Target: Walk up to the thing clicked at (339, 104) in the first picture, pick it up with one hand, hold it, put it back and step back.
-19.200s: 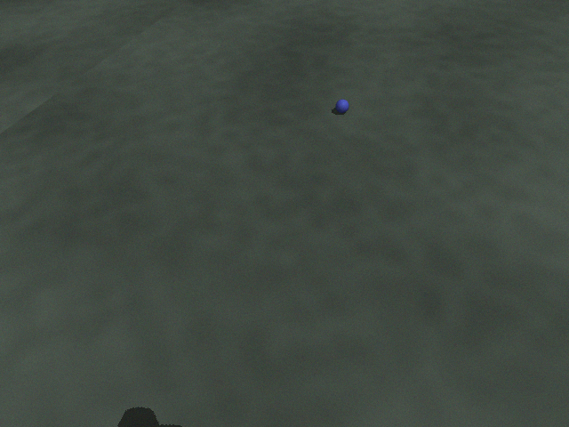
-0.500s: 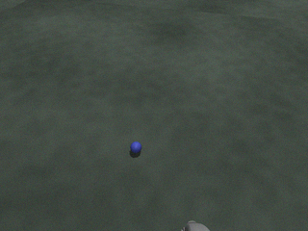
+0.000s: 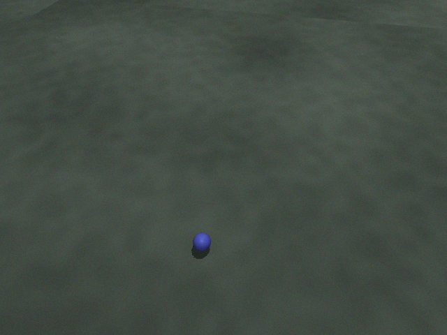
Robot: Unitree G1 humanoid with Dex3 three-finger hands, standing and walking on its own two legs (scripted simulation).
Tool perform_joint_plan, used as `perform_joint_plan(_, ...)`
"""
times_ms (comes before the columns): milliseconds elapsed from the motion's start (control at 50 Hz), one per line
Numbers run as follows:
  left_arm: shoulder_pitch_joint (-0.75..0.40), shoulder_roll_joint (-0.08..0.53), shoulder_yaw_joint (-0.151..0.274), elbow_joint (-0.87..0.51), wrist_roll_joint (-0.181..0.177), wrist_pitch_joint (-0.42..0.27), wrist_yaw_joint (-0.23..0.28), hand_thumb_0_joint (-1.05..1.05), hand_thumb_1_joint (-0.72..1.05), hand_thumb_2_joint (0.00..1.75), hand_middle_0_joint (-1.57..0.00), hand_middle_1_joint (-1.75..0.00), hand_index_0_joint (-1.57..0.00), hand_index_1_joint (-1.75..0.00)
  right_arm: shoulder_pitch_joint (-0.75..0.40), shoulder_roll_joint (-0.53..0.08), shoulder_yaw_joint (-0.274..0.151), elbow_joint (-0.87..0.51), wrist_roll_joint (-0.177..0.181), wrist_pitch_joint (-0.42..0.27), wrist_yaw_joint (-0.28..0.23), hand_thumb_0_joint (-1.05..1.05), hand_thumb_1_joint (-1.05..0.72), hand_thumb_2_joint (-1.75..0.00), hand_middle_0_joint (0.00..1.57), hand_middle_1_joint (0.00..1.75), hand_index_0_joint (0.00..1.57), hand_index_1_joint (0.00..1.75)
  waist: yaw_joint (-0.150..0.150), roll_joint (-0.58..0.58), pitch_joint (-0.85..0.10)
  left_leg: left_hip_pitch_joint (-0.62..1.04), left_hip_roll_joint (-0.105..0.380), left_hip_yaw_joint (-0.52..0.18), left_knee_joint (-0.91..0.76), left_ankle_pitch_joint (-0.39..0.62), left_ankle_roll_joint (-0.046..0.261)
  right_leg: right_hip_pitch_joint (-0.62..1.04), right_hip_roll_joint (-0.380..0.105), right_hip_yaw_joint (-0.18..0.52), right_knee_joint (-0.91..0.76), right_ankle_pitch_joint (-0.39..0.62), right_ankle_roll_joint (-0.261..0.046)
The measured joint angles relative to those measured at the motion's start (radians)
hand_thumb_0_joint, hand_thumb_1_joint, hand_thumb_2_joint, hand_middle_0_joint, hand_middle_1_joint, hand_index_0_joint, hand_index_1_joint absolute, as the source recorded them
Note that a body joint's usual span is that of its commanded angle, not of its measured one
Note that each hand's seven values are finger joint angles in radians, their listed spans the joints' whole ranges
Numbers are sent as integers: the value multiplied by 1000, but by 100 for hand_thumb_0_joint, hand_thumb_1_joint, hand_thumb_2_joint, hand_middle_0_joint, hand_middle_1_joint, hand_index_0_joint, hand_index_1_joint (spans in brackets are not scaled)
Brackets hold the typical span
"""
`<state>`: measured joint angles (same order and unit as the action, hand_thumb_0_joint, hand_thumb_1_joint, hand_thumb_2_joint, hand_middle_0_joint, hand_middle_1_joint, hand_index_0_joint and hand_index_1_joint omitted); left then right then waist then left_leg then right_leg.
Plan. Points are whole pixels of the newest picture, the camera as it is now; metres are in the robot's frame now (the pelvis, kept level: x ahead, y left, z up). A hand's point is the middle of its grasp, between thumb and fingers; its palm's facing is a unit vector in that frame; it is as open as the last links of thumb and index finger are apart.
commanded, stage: walk up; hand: left
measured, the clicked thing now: (201, 241) +0.64 +0.15 -0.72
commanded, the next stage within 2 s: stand in 1.48 s
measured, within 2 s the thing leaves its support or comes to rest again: neither
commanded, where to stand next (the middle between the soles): +0.25 -0.02 m, yaw -2 degrees
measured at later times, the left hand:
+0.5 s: hand out of the picture +0.15 +0.24 -0.14, palm faces -0.02 -0.93 -0.37, open 7.4 cm
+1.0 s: hand (122, 332) +0.17 +0.23 -0.14, palm faces +0.01 -0.95 -0.33, open 7.4 cm
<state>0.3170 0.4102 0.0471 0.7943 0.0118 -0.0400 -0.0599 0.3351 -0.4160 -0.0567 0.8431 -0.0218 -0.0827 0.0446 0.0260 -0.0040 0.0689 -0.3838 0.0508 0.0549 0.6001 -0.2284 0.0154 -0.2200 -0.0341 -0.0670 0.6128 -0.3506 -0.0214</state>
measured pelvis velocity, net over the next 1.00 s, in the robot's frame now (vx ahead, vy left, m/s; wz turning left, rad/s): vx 0.08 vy -0.02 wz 0.01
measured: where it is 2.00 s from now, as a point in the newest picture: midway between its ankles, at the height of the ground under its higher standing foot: outside the picture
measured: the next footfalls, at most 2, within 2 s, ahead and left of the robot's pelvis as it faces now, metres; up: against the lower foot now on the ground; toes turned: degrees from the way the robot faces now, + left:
right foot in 0.26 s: +0.12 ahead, -0.15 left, +0.00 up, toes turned -2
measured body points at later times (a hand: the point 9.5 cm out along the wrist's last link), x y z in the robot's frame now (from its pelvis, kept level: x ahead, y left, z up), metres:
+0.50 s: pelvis +0.07 -0.02 +0.00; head +0.09 -0.03 +0.45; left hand +0.15 +0.28 -0.12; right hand +0.17 -0.33 -0.13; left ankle +0.10 +0.12 -0.73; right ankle +0.08 -0.15 -0.73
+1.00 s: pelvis +0.08 -0.02 +0.02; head +0.09 -0.02 +0.47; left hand +0.17 +0.28 -0.11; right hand +0.16 -0.33 -0.11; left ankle +0.10 +0.12 -0.73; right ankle +0.08 -0.15 -0.73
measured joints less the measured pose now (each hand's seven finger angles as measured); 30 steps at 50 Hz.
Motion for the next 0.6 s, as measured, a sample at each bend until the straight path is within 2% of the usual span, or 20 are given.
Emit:
perform_joint_plan(20,6,5,-2,3,-2,7,5,1,90,89,-20,-31,-20,-30,3,-1,-2,1,-3,-7,-8,1,-90,-89,21,30,20,30,-2,-10,-4,11,-10,4,-16,61,3,-10,-9,3,49,-37,2)
perform_joint_plan(40,3,8,-1,15,-6,17,13,1,90,89,-20,-30,-20,-30,-1,5,-3,4,-8,-9,-18,1,-90,-89,21,30,20,30,-4,-29,-4,7,-20,11,10,53,2,-28,-15,22,106,-66,-3)
perform_joint_plan(100,-11,12,-4,48,-11,44,32,1,90,89,-20,-30,-20,-30,-22,23,13,-1,-5,-4,-30,1,-90,-89,20,30,20,30,-17,-52,7,14,-18,13,46,-3,7,-100,18,72,286,-179,-17)
perform_joint_plan(140,-21,17,-5,62,-13,48,37,1,90,89,-20,-30,-20,-30,-35,34,24,-10,-5,-2,-36,1,-90,-89,21,30,20,30,-22,-62,18,31,-12,13,32,-9,3,-136,22,77,325,-181,-20)
perform_joint_plan(220,-41,10,-5,87,-16,39,38,1,90,89,-20,-30,-20,-30,-64,31,38,-16,-3,8,-42,1,-90,-89,21,30,20,30,-27,-51,34,40,4,6,33,-24,-12,-142,-3,63,183,-112,-12)
perform_joint_plan(260,-49,5,-6,101,-14,30,42,1,90,89,-20,-30,-20,-30,-80,23,42,-13,5,22,-43,1,-90,-89,21,30,20,30,-25,-35,38,29,16,-1,73,-52,-24,-109,-4,56,63,-6,-6)
perform_joint_plan(280,-56,0,-6,112,-11,25,45,1,90,89,-20,-30,-20,-30,-92,19,43,-6,11,31,-44,1,-90,-89,21,30,20,30,-23,-18,41,24,29,-10,100,-70,-31,-97,5,48,43,55,12)
perform_joint_plan(300,-62,-6,-9,123,-7,23,49,1,90,89,-20,-30,-20,-30,-104,19,42,6,18,43,-45,1,-90,-89,21,30,20,30,-24,-1,40,21,39,-21,116,-81,-35,-92,14,39,46,56,25)
perform_joint_plan(340,-70,-12,-19,140,-5,23,48,1,90,89,-20,-30,-20,-30,-127,26,41,31,26,61,-48,1,-90,-89,21,30,20,30,-19,3,28,28,21,-35,117,-112,-25,-96,9,42,67,30,31)
perform_joint_plan(360,-76,-16,-25,149,-6,24,48,1,90,89,-20,-30,-20,-30,-137,27,42,44,28,64,-48,1,-90,-89,21,30,20,30,-17,5,24,38,11,-38,100,-92,-22,-95,5,45,72,21,33)
perform_joint_plan(420,-107,-32,-38,174,-10,27,49,1,90,89,-20,-30,-20,-30,-163,31,46,85,31,60,-44,1,-90,-89,21,30,20,30,-19,15,14,62,1,-38,61,-73,-44,-81,-4,46,59,16,37)
perform_joint_plan(600,-218,-48,-44,233,-22,22,54,1,90,89,-20,-30,-20,-30,-223,56,68,196,31,62,-36,1,-90,-89,21,30,20,30,-20,15,7,140,-4,-41,-59,-25,-51,-7,-7,37,-47,55,35)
